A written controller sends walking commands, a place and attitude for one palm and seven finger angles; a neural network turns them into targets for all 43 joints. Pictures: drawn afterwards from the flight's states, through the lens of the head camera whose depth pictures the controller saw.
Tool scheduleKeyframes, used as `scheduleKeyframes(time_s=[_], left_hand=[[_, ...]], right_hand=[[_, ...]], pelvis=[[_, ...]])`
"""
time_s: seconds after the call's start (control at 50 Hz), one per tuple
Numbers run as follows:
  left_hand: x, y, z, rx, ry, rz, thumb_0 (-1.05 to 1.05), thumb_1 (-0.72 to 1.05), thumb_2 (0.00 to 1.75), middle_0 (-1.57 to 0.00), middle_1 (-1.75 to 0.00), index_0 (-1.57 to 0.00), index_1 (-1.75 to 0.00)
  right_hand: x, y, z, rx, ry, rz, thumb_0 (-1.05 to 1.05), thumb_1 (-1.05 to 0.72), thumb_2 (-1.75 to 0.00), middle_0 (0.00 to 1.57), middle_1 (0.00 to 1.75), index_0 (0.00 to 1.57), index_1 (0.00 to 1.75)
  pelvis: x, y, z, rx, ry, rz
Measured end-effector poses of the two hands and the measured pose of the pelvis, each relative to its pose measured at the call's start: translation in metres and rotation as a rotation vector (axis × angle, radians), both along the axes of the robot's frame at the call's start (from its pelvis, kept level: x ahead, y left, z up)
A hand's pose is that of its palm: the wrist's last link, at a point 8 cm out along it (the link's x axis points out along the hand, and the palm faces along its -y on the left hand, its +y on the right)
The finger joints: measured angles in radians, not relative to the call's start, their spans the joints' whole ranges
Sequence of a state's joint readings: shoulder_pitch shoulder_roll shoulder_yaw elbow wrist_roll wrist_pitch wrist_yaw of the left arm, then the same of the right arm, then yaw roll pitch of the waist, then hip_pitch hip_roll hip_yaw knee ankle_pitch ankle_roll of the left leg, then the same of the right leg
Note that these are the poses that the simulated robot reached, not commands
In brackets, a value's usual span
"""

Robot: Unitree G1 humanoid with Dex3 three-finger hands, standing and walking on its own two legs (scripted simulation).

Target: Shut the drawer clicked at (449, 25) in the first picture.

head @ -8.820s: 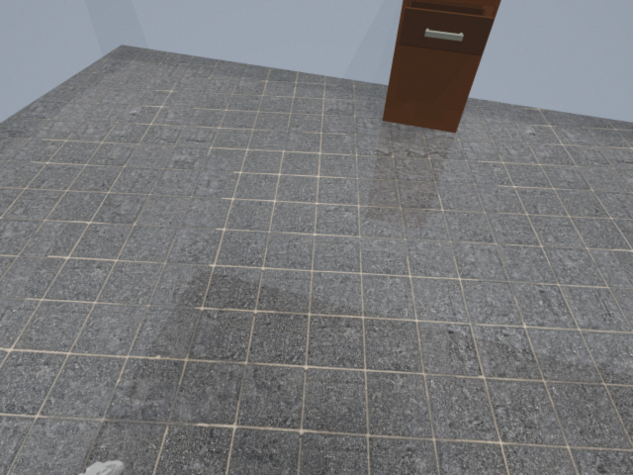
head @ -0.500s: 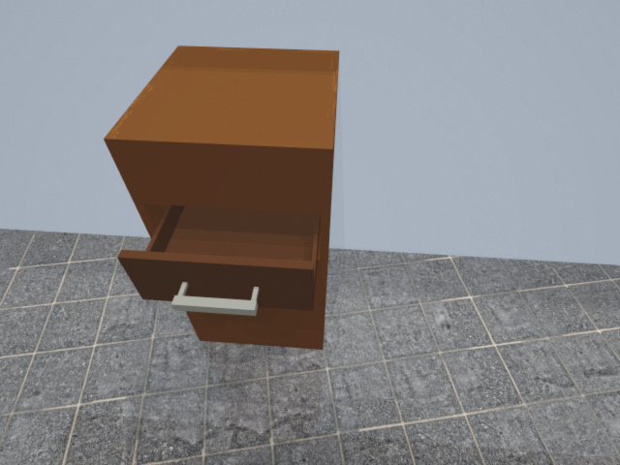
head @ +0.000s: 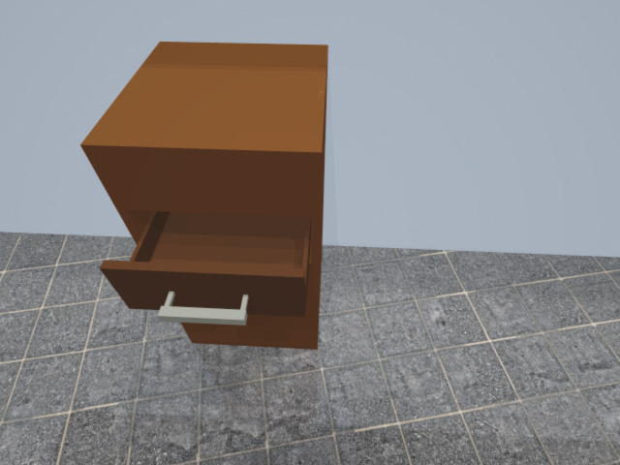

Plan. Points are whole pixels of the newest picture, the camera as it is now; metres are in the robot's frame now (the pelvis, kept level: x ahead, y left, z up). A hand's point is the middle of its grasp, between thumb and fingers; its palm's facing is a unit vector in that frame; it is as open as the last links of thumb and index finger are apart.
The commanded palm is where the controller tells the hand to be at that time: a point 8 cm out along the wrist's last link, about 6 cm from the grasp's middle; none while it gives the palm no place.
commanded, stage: come to a stop and stand still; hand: left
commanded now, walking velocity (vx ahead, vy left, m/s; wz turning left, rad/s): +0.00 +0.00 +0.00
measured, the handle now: (205, 306) +0.42 +0.24 -0.18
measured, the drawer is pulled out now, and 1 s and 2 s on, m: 0.15 0.15 0.15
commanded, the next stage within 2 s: look again from close up in 0.52 s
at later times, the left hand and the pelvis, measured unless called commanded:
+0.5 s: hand out of the picture +0.00 +0.14 -0.17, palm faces +0.04 -0.98 -0.20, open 7.3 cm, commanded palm none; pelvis +0.00 -0.03 +0.00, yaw +1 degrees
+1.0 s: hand out of the picture -0.03 +0.12 -0.17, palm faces +0.05 -0.99 -0.16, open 7.4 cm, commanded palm none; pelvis -0.01 -0.04 +0.00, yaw +1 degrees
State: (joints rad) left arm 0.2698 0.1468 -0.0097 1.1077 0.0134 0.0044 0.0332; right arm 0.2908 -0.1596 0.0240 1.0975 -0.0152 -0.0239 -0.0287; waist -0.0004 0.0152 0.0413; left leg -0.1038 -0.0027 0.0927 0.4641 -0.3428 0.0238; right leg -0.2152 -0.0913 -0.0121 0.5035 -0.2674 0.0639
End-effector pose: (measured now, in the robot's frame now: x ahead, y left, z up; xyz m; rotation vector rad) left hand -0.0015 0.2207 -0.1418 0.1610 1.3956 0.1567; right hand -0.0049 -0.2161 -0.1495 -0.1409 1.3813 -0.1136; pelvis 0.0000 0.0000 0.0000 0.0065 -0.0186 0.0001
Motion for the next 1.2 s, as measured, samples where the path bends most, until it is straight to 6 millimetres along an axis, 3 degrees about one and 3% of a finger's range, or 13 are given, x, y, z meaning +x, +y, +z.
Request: scheduleKeyframes(time_s=[0.24, 0.54, 0.84, 1.2], left_hand=[[0.009, -0.013, 0.004, 0.012, -0.016, 0.009, 0.01, 0.92, 0.9, -0.2, -0.3, -0.2, -0.29], [-0.009, -0.034, 0.003, -0.01, 0.011, 0.029, 0.01, 0.92, 0.9, -0.2, -0.3, -0.2, -0.29], [-0.027, -0.048, 0.0, -0.037, 0.033, 0.043, 0.01, 0.91, 0.9, -0.2, -0.3, -0.2, -0.29], [-0.034, -0.049, 0.0, -0.043, 0.034, 0.048, 0.01, 0.91, 0.9, -0.2, -0.3, -0.2, -0.29]], right_hand=[[0.007, -0.016, 0.0, 0.001, 0.01, -0.001, 0.01, -0.91, -0.9, 0.2, 0.3, 0.2, 0.3], [0.001, -0.028, 0.003, 0.001, 0.025, 0.002, 0.01, -0.91, -0.9, 0.2, 0.3, 0.2, 0.3], [-0.017, -0.027, 0.005, 0.011, 0.052, -0.007, 0.01, -0.91, -0.9, 0.2, 0.3, 0.2, 0.3], [-0.028, -0.02, 0.006, 0.017, 0.065, -0.016, 0.01, -0.91, -0.9, 0.2, 0.3, 0.2, 0.3]], pelvis=[[0.007, -0.016, 0.002, -0.002, 0.005, 0.006], [0.003, -0.031, 0.004, -0.004, 0.003, 0.013], [-0.004, -0.036, 0.005, -0.005, 0.002, 0.014], [-0.008, -0.034, 0.005, -0.005, 0.002, 0.016]])
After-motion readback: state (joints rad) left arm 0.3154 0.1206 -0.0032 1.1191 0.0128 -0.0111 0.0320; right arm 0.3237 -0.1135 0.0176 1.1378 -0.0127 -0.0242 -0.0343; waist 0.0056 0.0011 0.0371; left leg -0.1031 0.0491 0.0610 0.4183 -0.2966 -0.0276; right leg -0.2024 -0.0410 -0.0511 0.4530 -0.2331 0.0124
